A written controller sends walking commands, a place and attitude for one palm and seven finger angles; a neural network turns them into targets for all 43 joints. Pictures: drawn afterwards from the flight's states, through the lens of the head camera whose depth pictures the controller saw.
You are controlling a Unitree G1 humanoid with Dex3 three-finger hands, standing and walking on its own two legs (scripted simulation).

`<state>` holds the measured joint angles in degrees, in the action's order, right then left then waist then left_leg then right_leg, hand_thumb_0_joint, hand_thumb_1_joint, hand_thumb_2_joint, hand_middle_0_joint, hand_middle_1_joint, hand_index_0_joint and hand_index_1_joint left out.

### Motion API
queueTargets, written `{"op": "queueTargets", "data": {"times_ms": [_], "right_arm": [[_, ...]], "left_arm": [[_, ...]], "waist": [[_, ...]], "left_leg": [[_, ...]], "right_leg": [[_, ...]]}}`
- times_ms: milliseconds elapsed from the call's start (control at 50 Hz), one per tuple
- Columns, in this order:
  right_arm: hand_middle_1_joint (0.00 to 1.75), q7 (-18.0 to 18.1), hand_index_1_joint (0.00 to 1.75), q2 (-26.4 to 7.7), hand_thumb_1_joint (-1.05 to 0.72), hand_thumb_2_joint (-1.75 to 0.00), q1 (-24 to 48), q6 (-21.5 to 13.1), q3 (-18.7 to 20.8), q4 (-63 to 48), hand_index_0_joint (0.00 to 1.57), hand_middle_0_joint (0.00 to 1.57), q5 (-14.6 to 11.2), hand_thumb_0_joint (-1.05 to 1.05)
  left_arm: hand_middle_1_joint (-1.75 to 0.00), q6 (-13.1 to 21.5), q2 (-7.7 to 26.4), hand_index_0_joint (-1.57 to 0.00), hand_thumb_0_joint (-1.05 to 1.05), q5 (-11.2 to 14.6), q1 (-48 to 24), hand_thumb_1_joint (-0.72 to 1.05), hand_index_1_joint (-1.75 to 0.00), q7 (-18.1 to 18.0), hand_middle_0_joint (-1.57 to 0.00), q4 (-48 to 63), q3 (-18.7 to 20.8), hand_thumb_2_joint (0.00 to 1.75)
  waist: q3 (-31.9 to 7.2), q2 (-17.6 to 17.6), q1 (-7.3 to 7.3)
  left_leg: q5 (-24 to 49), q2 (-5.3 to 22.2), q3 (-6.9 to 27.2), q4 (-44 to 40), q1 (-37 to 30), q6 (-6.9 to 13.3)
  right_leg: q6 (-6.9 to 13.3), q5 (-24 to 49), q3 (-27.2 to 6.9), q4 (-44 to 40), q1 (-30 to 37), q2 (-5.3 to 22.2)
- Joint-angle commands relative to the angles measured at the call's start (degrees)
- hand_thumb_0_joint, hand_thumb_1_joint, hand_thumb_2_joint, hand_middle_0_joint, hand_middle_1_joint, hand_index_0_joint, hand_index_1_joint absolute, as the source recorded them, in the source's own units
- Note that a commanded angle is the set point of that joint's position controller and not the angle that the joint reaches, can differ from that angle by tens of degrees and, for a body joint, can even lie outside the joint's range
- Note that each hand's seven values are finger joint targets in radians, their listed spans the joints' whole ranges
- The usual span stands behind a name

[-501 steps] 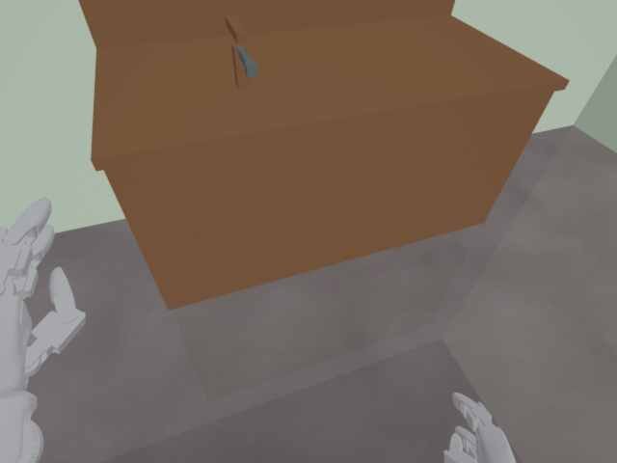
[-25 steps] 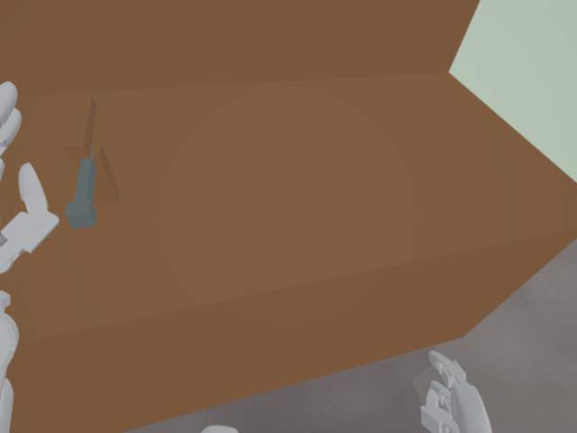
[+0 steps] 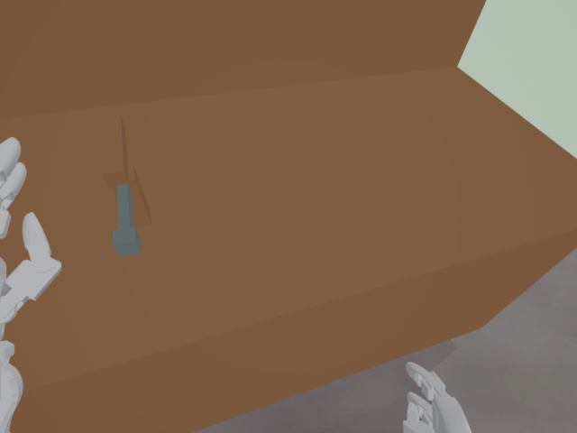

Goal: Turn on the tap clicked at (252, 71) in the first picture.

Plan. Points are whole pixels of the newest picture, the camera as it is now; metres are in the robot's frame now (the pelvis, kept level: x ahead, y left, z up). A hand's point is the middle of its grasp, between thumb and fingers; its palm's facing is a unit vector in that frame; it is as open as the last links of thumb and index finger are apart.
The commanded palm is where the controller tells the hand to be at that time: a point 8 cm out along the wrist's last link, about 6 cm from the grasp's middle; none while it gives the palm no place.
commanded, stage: come to a stop and stand still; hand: left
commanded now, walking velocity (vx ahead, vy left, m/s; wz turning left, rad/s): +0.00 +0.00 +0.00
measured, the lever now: (127, 241) +0.32 +0.26 +0.08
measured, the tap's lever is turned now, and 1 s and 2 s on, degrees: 0 0 0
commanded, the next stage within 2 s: look again from close up in 0.90 s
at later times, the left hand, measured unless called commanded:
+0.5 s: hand (108, 261) +0.24 +0.22 +0.16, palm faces +0.40 -0.84 -0.36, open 7.4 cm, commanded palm +0.18 +0.25 +0.18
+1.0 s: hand (123, 266) +0.24 +0.21 +0.16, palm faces +0.39 -0.86 -0.34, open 7.4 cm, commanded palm +0.18 +0.24 +0.18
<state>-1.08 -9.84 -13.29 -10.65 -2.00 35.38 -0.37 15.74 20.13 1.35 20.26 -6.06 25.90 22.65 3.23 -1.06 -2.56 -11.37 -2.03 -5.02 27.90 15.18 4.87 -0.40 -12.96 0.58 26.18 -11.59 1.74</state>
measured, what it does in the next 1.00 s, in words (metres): stands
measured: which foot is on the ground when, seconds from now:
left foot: down 0.00-1.00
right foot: down 0.00-1.00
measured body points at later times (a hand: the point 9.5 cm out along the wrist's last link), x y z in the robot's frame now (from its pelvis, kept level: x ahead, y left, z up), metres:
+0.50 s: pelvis +0.02 -0.03 +0.01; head +0.04 -0.02 +0.45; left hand +0.21 +0.27 +0.18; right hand +0.20 -0.25 -0.07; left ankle +0.05 +0.05 -0.74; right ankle +0.02 -0.15 -0.74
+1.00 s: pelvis +0.03 -0.04 +0.01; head +0.04 -0.02 +0.46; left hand +0.21 +0.25 +0.17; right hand +0.21 -0.27 -0.07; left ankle +0.05 +0.05 -0.74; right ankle +0.02 -0.15 -0.74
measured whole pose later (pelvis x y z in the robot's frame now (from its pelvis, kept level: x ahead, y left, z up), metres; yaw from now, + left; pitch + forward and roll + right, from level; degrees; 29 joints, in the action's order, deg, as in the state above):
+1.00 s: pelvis +0.03 -0.04 +0.01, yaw +1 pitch -1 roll -1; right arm 2.2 -11.8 -11.2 -5.1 -0.6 33.4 -0.9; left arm 9.4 19.4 3.4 25.1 -5.9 25.3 19.2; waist 2.2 -0.6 -1.1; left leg -11.7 0.5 -3.0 25.3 12.8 1.9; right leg 0.4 -12.4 2.3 21.1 -7.8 -1.0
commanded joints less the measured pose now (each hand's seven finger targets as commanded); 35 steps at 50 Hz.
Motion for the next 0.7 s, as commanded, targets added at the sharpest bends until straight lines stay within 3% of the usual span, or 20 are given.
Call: {"op": "queueTargets", "data": {"times_ms": [0,60,80,100,140,160,180,260,280,360,380,460,480,540,560,580,660,680], "right_arm": [[0.30,1.2,0.30,-8.3,-0.90,-0.90,4.9,-2.4,3.7,-9.2,0.20,0.20,-0.5,0.00],[0.30,1.7,0.30,-7.8,-0.90,-0.90,6.5,-1.6,3.3,-9.8,0.20,0.20,-0.7,0.00],[0.30,1.8,0.30,-8.2,-0.90,-0.90,6.5,-1.3,3.2,-10.1,0.20,0.20,-0.3,0.00],[0.30,2.0,0.30,-8.0,-0.90,-0.90,6.8,-1.4,3.5,-10.8,0.20,0.20,-0.4,0.00],[0.30,2.2,0.30,-8.0,-0.90,-0.90,6.9,-1.3,3.4,-11.3,0.20,0.20,-0.2,0.00],[0.30,2.2,0.30,-7.9,-0.90,-0.90,7.8,-1.3,3.2,-11.2,0.20,0.20,-0.4,0.00],[0.30,2.2,0.30,-8.0,-0.90,-0.90,7.5,-1.1,3.1,-11.3,0.20,0.20,0.0,0.00],[0.30,2.3,0.30,-7.8,-0.90,-0.90,7.5,-0.8,3.3,-11.3,0.20,0.20,-0.4,0.00],[0.30,2.3,0.30,-8.0,-0.90,-0.90,6.7,-0.4,3.2,-11.2,0.20,0.20,0.0,0.00],[0.30,2.8,0.30,-8.0,-0.90,-0.90,7.2,0.2,3.4,-11.1,0.20,0.20,-0.7,0.00],[0.30,2.8,0.30,-8.5,-0.90,-0.90,6.5,0.6,3.5,-10.8,0.20,0.20,-0.3,0.00],[0.30,3.3,0.30,-8.2,-0.90,-0.90,8.1,0.7,3.4,-11.2,0.20,0.20,-0.8,0.00],[0.30,3.4,0.30,-8.4,-0.90,-0.90,7.5,0.9,3.3,-11.1,0.20,0.20,-0.4,0.00],[0.30,3.5,0.30,-8.6,-0.90,-0.90,7.4,0.7,3.8,-11.4,0.20,0.20,-0.5,0.00],[0.30,3.6,0.30,-8.2,-0.90,-0.90,8.8,0.8,3.5,-11.1,0.20,0.20,-0.8,0.00],[0.30,3.5,0.30,-8.5,-0.90,-0.90,7.8,1.0,3.4,-11.0,0.20,0.20,-0.2,0.00],[0.30,3.6,0.30,-8.1,-0.90,-0.90,8.5,1.1,3.6,-11.0,0.20,0.20,-0.8,0.00],[0.30,3.6,0.30,-8.3,-0.90,-0.90,7.6,1.4,3.5,-10.9,0.20,0.20,-0.2,0.00]], "left_arm": [[-0.30,1.3,7.3,-0.20,0.00,-0.5,-4.3,0.90,-0.30,-0.2,-0.20,7.2,1.7,0.90],[-0.30,1.1,10.2,-0.20,0.00,-0.4,-5.8,0.90,-0.30,-0.6,-0.20,9.6,4.3,0.90],[-0.30,1.2,8.0,-0.20,0.00,0.0,-6.1,0.90,-0.30,-0.3,-0.20,9.4,2.2,0.90],[-0.30,1.3,9.7,-0.20,0.00,-0.2,-6.6,0.90,-0.30,-0.5,-0.20,11.7,3.4,0.90],[-0.30,1.5,9.9,-0.20,0.00,0.0,-6.2,0.90,-0.30,-0.5,-0.20,13.8,3.3,0.90],[-0.30,1.5,11.3,-0.20,0.00,-0.1,-6.4,0.90,-0.30,-0.7,-0.20,16.0,4.5,0.90],[-0.30,1.6,9.7,-0.20,0.00,0.3,-4.8,0.90,-0.30,-0.5,-0.20,15.3,3.3,0.90],[-0.30,1.3,10.7,-0.20,0.00,0.7,-0.8,0.90,-0.30,-0.9,-0.20,15.5,5.0,0.90],[-0.30,1.1,8.6,-0.20,0.00,1.2,0.9,0.90,-0.30,-0.5,-0.20,13.0,3.4,0.90],[-0.30,0.1,9.4,-0.20,0.00,1.3,1.3,0.90,-0.30,-0.7,-0.20,10.6,4.4,0.90],[-0.30,0.0,7.6,-0.20,0.00,1.6,1.2,0.90,-0.30,-0.3,-0.20,9.2,2.6,0.90],[-0.30,-0.5,10.0,-0.20,0.00,1.3,-1.0,0.90,-0.30,-0.7,-0.20,11.0,3.9,0.90],[-0.30,-0.6,8.3,-0.20,0.00,1.7,-0.4,0.90,-0.30,-0.4,-0.20,9.6,2.3,0.90],[-0.30,-0.6,9.4,-0.20,0.00,1.7,-1.4,0.90,-0.30,-0.6,-0.20,12.6,2.8,0.90],[-0.30,-0.8,11.1,-0.20,0.00,1.4,-1.2,0.90,-0.30,-1.0,-0.20,13.4,4.5,0.90],[-0.30,-0.8,8.9,-0.20,0.00,1.7,-0.7,0.90,-0.30,-0.7,-0.20,12.8,2.5,0.90],[-0.30,-1.0,11.4,-0.20,0.00,1.7,1.1,0.90,-0.30,-1.3,-0.20,13.8,5.3,0.90],[-0.30,-1.1,9.4,-0.20,0.00,2.0,2.5,0.90,-0.30,-0.9,-0.20,11.8,3.7,0.90]], "waist": [[-5.2,5.2,1.33],[-6.4,3.5,1.26],[-6.4,3.9,1.46],[-7.5,5.2,1.29],[-8.4,6.3,1.26],[-9.0,8.7,1.26],[-9.4,8.5,1.21],[-11.2,8.4,1.23],[-10.3,6.9,1.31],[-8.7,4.2,1.45],[-8.2,3.1,1.62],[-8.3,3.1,1.44],[-8.4,1.7,1.49],[-9.1,2.4,1.48],[-9.3,3.3,1.25],[-9.5,3.0,1.48],[-9.9,4.6,1.24],[-9.4,3.2,1.37]], "left_leg": [[-9.0,10.5,11.9,-13.6,0.6,-5.7],[-3.6,9.1,10.3,-11.9,-1.5,-5.9],[-3.9,8.8,10.6,-12.2,-0.9,-5.9],[-2.2,8.7,10.0,-11.3,-1.7,-5.6],[-0.2,8.1,9.2,-10.1,-2.2,-5.2],[2.2,7.6,8.8,-9.8,-3.0,-5.7],[2.9,7.5,8.7,-9.4,-2.9,-5.1],[8.6,6.9,7.8,-6.8,-5.0,-5.4],[7.9,6.8,7.7,-6.8,-4.4,-4.9],[6.5,6.7,7.7,-6.8,-4.4,-4.8],[5.4,6.6,7.6,-7.0,-3.9,-4.5],[4.9,6.6,7.8,-7.0,-4.8,-4.1],[4.3,6.3,7.8,-7.1,-4.3,-3.8],[4.7,6.3,7.9,-6.3,-5.3,-3.6],[4.8,6.1,7.5,-6.1,-5.6,-3.6],[4.9,5.9,7.6,-6.4,-5.0,-3.5],[6.5,6.1,7.6,-5.8,-5.6,-3.6],[5.9,6.1,7.6,-6.1,-5.0,-3.4]], "right_leg": [[1.0,1.1,-0.3,-1.5,2.4,-0.8],[1.0,3.9,-0.4,-2.9,3.1,-0.6],[1.1,3.8,-0.4,-3.0,3.5,-0.5],[1.3,5.1,-0.8,-3.2,4.6,0.0],[1.6,6.9,-1.1,-3.3,5.3,0.4],[1.5,7.7,-0.5,-2.8,5.4,-0.1],[1.6,8.5,-0.4,-3.2,5.8,0.1],[2.0,11.9,-1.3,-3.7,6.1,0.8],[1.8,12.1,-1.4,-4.7,5.7,0.9],[1.7,11.8,-2.3,-5.7,4.4,1.3],[1.6,11.2,-2.3,-6.4,3.9,1.2],[1.5,10.9,-3.0,-6.6,3.9,1.6],[1.4,10.6,-2.6,-7.1,4.1,1.5],[1.8,11.4,-4.1,-7.2,4.3,2.3],[1.6,11.4,-3.9,-7.3,4.3,2.2],[1.7,11.2,-3.3,-7.4,4.9,1.9],[1.8,12.3,-3.8,-7.0,5.1,2.4],[1.7,11.7,-3.3,-7.5,5.0,2.1]]}}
